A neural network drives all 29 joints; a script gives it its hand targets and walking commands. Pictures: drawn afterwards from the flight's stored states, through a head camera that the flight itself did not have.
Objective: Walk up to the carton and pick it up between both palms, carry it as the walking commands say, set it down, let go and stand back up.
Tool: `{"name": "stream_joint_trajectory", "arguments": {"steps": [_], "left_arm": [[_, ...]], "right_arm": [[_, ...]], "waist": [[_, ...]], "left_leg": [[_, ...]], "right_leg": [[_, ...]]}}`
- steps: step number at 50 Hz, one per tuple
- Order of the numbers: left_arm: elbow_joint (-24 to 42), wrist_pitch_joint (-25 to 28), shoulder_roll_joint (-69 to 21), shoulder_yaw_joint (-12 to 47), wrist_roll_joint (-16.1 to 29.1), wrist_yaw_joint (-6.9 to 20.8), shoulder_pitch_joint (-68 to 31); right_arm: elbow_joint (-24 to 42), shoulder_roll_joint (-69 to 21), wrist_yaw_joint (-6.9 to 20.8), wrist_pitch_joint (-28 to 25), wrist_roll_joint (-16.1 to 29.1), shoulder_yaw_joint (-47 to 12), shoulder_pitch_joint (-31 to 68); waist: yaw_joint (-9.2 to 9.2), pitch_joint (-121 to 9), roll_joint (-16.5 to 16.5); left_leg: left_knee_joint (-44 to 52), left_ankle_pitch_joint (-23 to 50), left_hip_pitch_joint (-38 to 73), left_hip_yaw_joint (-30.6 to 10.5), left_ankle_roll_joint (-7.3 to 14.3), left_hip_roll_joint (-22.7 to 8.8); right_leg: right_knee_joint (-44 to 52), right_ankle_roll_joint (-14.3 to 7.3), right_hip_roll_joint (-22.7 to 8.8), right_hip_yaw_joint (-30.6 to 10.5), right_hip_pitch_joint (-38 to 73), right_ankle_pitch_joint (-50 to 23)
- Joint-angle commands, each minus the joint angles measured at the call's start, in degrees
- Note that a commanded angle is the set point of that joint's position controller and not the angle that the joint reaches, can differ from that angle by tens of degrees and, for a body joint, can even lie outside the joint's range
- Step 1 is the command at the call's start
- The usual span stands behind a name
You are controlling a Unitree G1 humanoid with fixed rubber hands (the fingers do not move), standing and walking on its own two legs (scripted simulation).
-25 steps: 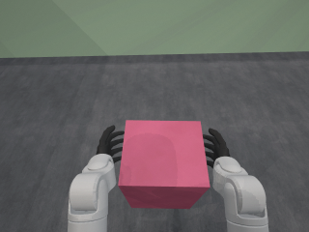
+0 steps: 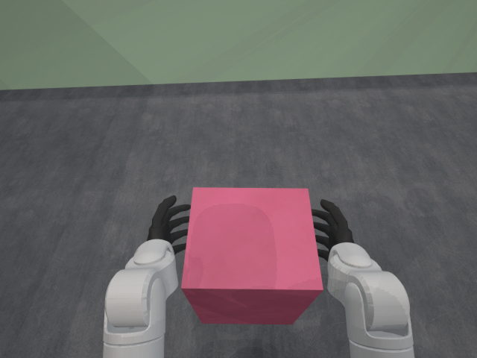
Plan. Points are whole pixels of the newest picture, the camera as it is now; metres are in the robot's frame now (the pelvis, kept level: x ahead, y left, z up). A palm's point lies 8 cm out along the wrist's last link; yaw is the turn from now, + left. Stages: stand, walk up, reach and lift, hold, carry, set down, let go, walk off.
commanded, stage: carry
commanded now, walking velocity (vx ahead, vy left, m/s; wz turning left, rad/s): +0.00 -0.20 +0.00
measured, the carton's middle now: (248, 264) +0.27 +0.00 +0.01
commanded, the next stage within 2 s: none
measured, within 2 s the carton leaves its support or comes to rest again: neither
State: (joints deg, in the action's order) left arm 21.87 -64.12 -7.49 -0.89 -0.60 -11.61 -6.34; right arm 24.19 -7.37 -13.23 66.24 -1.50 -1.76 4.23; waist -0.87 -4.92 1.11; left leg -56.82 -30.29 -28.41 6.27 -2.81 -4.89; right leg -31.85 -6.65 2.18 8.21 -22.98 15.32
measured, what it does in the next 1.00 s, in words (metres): steps to the right: left foot, then right foot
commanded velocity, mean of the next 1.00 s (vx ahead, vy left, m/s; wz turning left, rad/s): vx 0.00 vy -0.20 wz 0.00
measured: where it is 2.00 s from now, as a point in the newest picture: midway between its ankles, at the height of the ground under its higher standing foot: outside the picture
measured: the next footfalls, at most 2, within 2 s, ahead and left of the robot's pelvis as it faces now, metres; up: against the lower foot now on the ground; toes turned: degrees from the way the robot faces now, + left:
left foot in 0.14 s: +0.00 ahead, +0.08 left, +0.00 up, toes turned +8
right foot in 0.44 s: +0.03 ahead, -0.25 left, +0.00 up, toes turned -6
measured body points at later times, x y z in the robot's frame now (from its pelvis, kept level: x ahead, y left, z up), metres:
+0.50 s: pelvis -0.03 -0.13 +0.00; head -0.02 -0.15 +0.45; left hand +0.25 -0.01 +0.09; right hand +0.23 -0.27 +0.08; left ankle -0.05 +0.05 -0.72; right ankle +0.00 -0.25 -0.73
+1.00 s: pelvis -0.08 -0.27 +0.00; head -0.06 -0.27 +0.45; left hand +0.21 -0.14 +0.09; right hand +0.20 -0.40 +0.09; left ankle -0.08 -0.09 -0.73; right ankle -0.05 -0.41 -0.73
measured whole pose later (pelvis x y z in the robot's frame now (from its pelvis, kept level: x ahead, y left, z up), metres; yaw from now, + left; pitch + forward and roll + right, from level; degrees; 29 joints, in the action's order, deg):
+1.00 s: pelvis -0.08 -0.27 +0.00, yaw -1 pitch +4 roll -1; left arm 23.4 -65.5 -7.6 -2.1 -0.5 -12.0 -8.6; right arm 24.4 -7.5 -12.7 66.1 -2.0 -1.8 6.0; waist 0.7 -3.1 0.6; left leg -31.6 -15.3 -19.2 4.8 -5.9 -10.5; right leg -33.3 2.2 -2.8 4.1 -22.5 16.8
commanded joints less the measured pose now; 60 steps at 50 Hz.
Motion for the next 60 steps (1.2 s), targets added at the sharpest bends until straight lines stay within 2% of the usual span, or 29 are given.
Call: {"name": "stream_joint_trajectory", "arguments": {"steps": [1,6,7,9,10,13,15,20,22,23,25,29,34,35,36,38,39,41,43,44,46,48,50,51,52,53,56,59,60], "left_arm": [[7.03,0.83,-54.22,28.62,13.97,9.27,-15.36],[5.25,-0.19,-53.68,30.28,14.11,9.21,-16.57],[6.19,0.01,-54.26,30.37,14.10,9.04,-18.01],[6.45,-0.90,-53.14,31.47,13.56,8.94,-20.52],[4.66,-0.82,-54.06,31.02,13.53,9.14,-20.65],[5.76,0.12,-57.82,33.28,15.88,9.52,-20.42],[7.74,0.37,-54.76,32.96,15.64,8.70,-20.79],[5.50,-1.44,-51.54,31.38,14.23,7.80,-13.00],[8.05,-1.49,-50.17,31.36,14.38,8.14,-15.70],[6.56,-1.67,-50.55,30.69,13.72,8.34,-14.34],[7.61,-1.02,-52.33,29.25,14.14,8.49,-17.45],[7.22,-0.24,-55.29,27.44,13.89,8.89,-17.93],[5.34,0.22,-54.41,27.90,13.12,8.91,-17.87],[5.59,-0.11,-55.30,29.17,13.81,9.07,-18.30],[4.04,-0.36,-54.55,28.70,13.11,8.79,-15.46],[5.99,-1.46,-53.61,30.55,13.64,9.07,-19.63],[5.65,-1.22,-55.18,31.33,13.89,9.14,-23.06],[4.90,-0.56,-58.34,33.19,16.11,9.61,-24.22],[7.23,0.25,-57.70,33.95,17.28,9.61,-23.80],[6.25,0.05,-57.77,34.06,16.65,9.44,-21.61],[6.47,-0.69,-54.60,32.18,15.63,8.85,-20.44],[4.19,-1.46,-52.92,31.81,14.82,8.48,-17.33],[7.33,-1.58,-51.31,31.27,15.00,8.55,-18.78],[5.62,-2.17,-50.38,29.85,13.93,8.41,-17.01],[3.60,-2.35,-50.91,28.97,13.74,8.60,-17.00],[4.74,-1.68,-51.97,28.50,13.50,8.70,-15.87],[6.93,-0.59,-54.36,26.96,13.59,9.25,-18.27],[5.40,0.09,-56.09,27.69,12.91,9.04,-19.19],[6.59,0.50,-55.48,26.56,13.26,9.31,-17.88]], "right_arm": [[10.02,-55.43,9.07,-3.48,17.08,-31.11,24.42],[6.53,-54.21,8.93,-2.85,14.79,-27.84,21.26],[5.73,-55.91,9.19,-2.88,15.85,-28.27,21.81],[4.09,-53.11,9.06,-3.10,13.80,-26.38,19.74],[5.23,-53.41,9.18,-3.04,14.81,-26.90,22.14],[10.16,-54.94,9.48,-4.06,15.44,-27.64,25.61],[8.53,-53.40,9.20,-3.69,14.89,-26.15,21.84],[8.94,-49.67,7.78,-2.20,14.08,-26.50,17.69],[8.28,-48.68,8.11,-2.07,13.27,-25.67,15.68],[10.19,-48.80,8.36,-1.80,13.77,-27.28,19.26],[9.05,-53.57,9.18,-1.05,16.90,-30.56,25.19],[8.15,-56.96,9.54,-1.72,18.10,-31.30,25.24],[7.04,-56.17,9.56,-2.49,17.63,-30.08,26.19],[6.98,-55.88,9.68,-2.51,16.88,-28.85,24.48],[5.16,-55.76,9.52,-2.10,16.02,-28.60,21.38],[2.28,-53.71,9.30,-2.16,13.92,-25.52,19.66],[2.84,-55.42,9.45,-2.12,14.52,-26.44,22.36],[5.53,-55.95,9.73,-3.21,14.54,-26.16,25.01],[7.05,-56.05,9.57,-3.60,14.47,-26.10,23.38],[9.07,-54.56,9.45,-4.02,14.56,-26.09,24.17],[6.81,-53.03,8.78,-2.95,13.90,-25.11,21.45],[6.67,-50.40,8.24,-2.37,13.37,-25.07,20.71],[4.72,-51.12,8.44,-1.74,13.12,-25.01,17.71],[4.95,-50.09,8.04,-1.35,12.92,-25.33,17.85],[6.27,-50.10,8.15,-1.16,13.05,-26.21,20.06],[8.81,-51.20,8.91,-1.11,15.55,-29.22,24.34],[8.22,-56.97,9.59,-1.40,18.17,-31.52,27.46],[6.67,-57.12,9.88,-2.11,17.74,-30.33,26.52],[8.62,-57.69,9.83,-2.41,18.64,-31.78,27.75]], "waist": [[1.64,-17.72,-6.14],[0.53,-16.84,-6.12],[0.01,-15.40,-1.33],[-1.12,-11.02,17.91],[-0.69,-9.01,12.35],[0.58,-9.72,4.30],[0.19,-11.71,11.17],[-0.18,-15.27,12.96],[-1.20,-17.23,8.13],[-0.24,-17.43,-2.82],[1.16,-15.97,-15.05],[0.86,-15.36,-10.58],[1.30,-16.59,-10.33],[0.32,-16.99,-6.43],[0.18,-15.33,-5.61],[-0.90,-9.60,16.78],[-0.43,-6.92,12.98],[0.56,-7.79,4.46],[0.53,-10.65,6.63],[0.04,-10.21,11.23],[-0.62,-10.77,11.21],[-0.30,-12.73,15.07],[-0.58,-15.80,12.66],[-0.75,-16.61,5.51],[-0.46,-14.85,-9.85],[1.35,-16.06,-17.62],[1.02,-13.99,-11.87],[1.08,-13.19,-6.08],[1.35,-15.92,-8.14]], "left_leg": [[2.16,0.48,-0.42,0.70,1.66,2.27],[28.93,11.68,14.92,-1.16,4.52,-0.20],[34.11,15.90,23.66,-5.35,5.35,-5.16],[38.93,36.78,25.75,-31.42,16.68,-30.55],[39.70,41.85,21.78,-27.85,18.25,-28.98],[34.80,48.41,21.25,-9.56,8.41,-16.88],[31.06,55.81,23.36,-3.82,5.97,-12.28],[24.37,54.09,23.89,-1.78,2.52,-10.73],[21.96,34.24,12.77,-1.37,-0.34,-8.69],[17.26,18.37,5.04,0.68,-2.20,-5.50],[4.12,-3.60,0.08,2.13,-2.75,-1.83],[-7.64,-0.80,-4.11,-1.45,-0.24,-0.05],[19.69,-0.41,9.12,1.45,2.83,3.55],[30.43,5.65,14.96,0.74,4.06,2.54],[35.10,11.37,22.70,-3.17,4.60,-2.55],[43.58,18.06,22.64,-32.71,14.97,-29.49],[42.91,28.20,20.08,-28.89,16.70,-29.73],[38.91,34.53,20.95,-14.73,10.24,-21.17],[33.78,41.05,20.73,-3.41,5.20,-12.80],[32.07,50.55,21.49,-3.07,5.13,-12.19],[31.97,52.23,20.92,-5.02,5.33,-13.15],[28.25,48.71,22.50,-3.30,3.35,-12.45],[25.20,32.89,14.96,-2.28,1.87,-10.42],[19.49,26.59,10.44,0.12,-0.14,-8.44],[12.90,8.45,-1.17,2.77,-3.54,-3.78],[0.80,-8.07,-2.15,2.04,-2.95,-1.09],[-13.44,-1.35,-3.64,-2.11,-0.83,-0.08],[-5.42,-0.87,-3.52,-1.28,0.21,0.06],[-3.30,-0.39,-0.96,-0.84,1.04,1.37]], "right_leg": [[7.64,-4.35,-14.76,-12.80,18.14,-33.50],[8.46,0.25,-11.29,-10.91,10.82,-18.29],[5.24,3.21,-9.58,-9.60,2.45,-18.12],[-13.78,9.10,-3.56,-5.89,-14.46,13.89],[-25.24,8.67,-4.78,-10.69,-14.46,13.82],[-23.43,8.61,-6.02,-9.28,-11.68,5.77],[-15.47,9.27,-3.32,-4.05,-6.09,5.50],[8.38,9.37,-1.19,1.61,5.49,-3.19],[8.40,8.05,-6.46,-3.09,17.42,-10.91],[5.18,3.52,-15.07,-12.68,20.03,-28.00],[6.92,-2.90,-19.49,-16.36,17.52,-35.15],[8.04,-4.27,-15.71,-12.76,16.18,-21.58],[9.37,-2.25,-13.78,-12.47,11.69,-13.49],[9.18,0.53,-12.73,-11.36,8.65,-10.31],[6.77,2.91,-10.86,-8.69,0.38,-8.28],[-13.20,8.47,-4.10,-4.82,-14.83,11.20],[-25.42,8.63,-5.62,-9.75,-16.01,11.77],[-27.12,7.92,-6.91,-11.48,-15.85,7.66],[-20.44,8.79,-5.32,-6.16,-8.59,3.81],[-16.95,9.19,-4.13,-4.18,-7.07,4.20],[-10.85,10.03,-3.81,-2.90,-3.57,6.06],[0.34,9.11,-3.07,-2.47,0.22,1.91],[6.45,8.19,-2.11,0.24,11.69,-0.76],[8.10,7.11,-6.75,-4.24,18.12,-8.99],[7.86,2.16,-17.87,-17.36,20.55,-25.47],[9.49,-3.45,-21.16,-21.94,17.62,-27.44],[11.15,-4.52,-17.05,-14.64,12.03,-14.48],[7.48,-4.45,-14.99,-11.36,14.88,-24.29],[9.72,-3.82,-15.06,-12.97,14.19,-17.35]]}}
